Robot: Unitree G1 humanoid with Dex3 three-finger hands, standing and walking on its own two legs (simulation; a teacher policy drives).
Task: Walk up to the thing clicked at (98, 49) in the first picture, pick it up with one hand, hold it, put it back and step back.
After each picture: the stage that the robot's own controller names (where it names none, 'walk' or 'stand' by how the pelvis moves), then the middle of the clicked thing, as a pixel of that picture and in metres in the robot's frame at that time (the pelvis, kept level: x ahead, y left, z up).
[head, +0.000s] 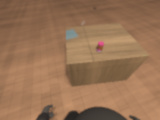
stand; (100, 47) +0.77 -0.09 -0.11
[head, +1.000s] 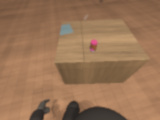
walk; (93, 46) +0.69 +0.00 -0.08
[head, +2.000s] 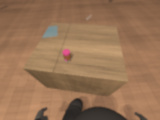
stand; (67, 55) +0.51 +0.26 -0.08
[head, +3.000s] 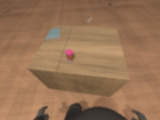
stand; (69, 55) +0.54 +0.21 -0.08
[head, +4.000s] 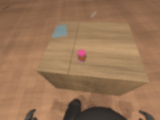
stand; (81, 56) +0.51 +0.10 -0.07
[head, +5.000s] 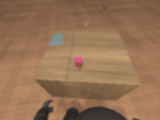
stand; (78, 63) +0.49 +0.11 -0.10
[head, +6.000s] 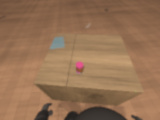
stand; (79, 68) +0.45 +0.10 -0.11
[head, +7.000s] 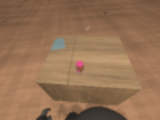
stand; (79, 67) +0.48 +0.11 -0.11
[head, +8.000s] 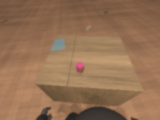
stand; (79, 68) +0.46 +0.10 -0.11
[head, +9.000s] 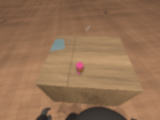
stand; (79, 68) +0.46 +0.11 -0.11
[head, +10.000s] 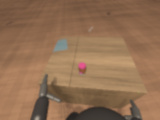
rise first; (82, 68) +0.46 +0.10 -0.11
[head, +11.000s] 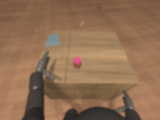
go down; (77, 64) +0.49 +0.09 -0.09
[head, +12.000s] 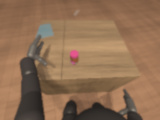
go down; (74, 57) +0.49 +0.09 -0.04
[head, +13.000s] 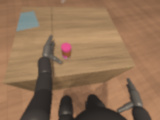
close in; (66, 51) +0.49 +0.10 -0.01
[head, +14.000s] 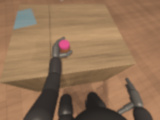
close; (65, 49) +0.50 +0.10 +0.01
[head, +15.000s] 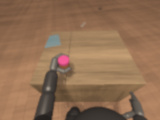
lift; (64, 64) +0.36 +0.17 +0.09
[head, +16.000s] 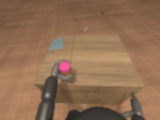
hold; (66, 71) +0.31 +0.16 +0.09
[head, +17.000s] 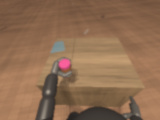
hold; (66, 68) +0.32 +0.16 +0.11
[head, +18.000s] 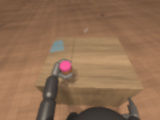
hold; (66, 70) +0.31 +0.16 +0.09
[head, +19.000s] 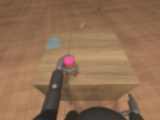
crouch; (70, 65) +0.36 +0.13 +0.07
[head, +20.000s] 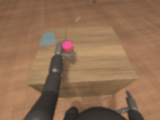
lower; (68, 50) +0.45 +0.13 +0.10
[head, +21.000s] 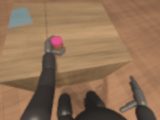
lower; (58, 46) +0.51 +0.13 +0.02
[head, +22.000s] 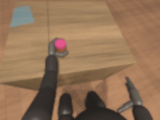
lower; (61, 48) +0.49 +0.12 +0.01
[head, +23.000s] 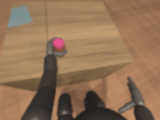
lower; (59, 48) +0.50 +0.12 +0.01
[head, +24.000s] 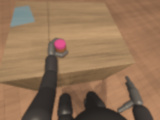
lower; (60, 48) +0.49 +0.12 +0.01
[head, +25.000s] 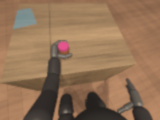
open; (64, 51) +0.48 +0.11 +0.00
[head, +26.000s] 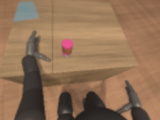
rise; (67, 48) +0.48 +0.10 +0.01
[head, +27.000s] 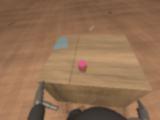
sink last; (82, 67) +0.46 +0.10 -0.06
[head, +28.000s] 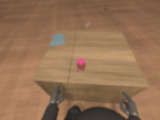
stand; (81, 65) +0.46 +0.09 -0.06
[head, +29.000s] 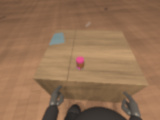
stand; (80, 63) +0.47 +0.10 -0.05
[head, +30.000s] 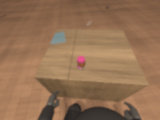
stand; (81, 63) +0.47 +0.09 -0.06
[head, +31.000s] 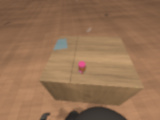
stand; (81, 67) +0.48 +0.09 -0.11
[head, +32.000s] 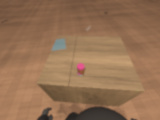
stand; (80, 69) +0.45 +0.09 -0.11
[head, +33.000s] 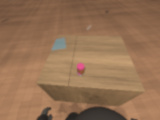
stand; (80, 69) +0.45 +0.09 -0.11
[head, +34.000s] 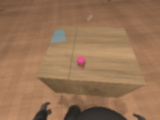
walk; (81, 63) +0.47 +0.09 -0.11
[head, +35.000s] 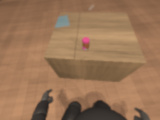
walk; (85, 44) +0.63 +0.07 -0.08
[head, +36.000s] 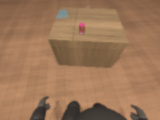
walk; (82, 28) +0.92 +0.13 -0.09
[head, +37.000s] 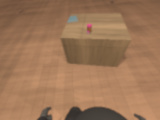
stand; (89, 29) +1.08 +0.08 -0.10
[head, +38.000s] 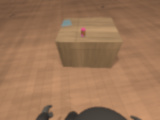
stand; (83, 32) +1.08 +0.11 -0.11
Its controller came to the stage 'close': yes
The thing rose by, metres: 0.21
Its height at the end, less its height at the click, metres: +0.00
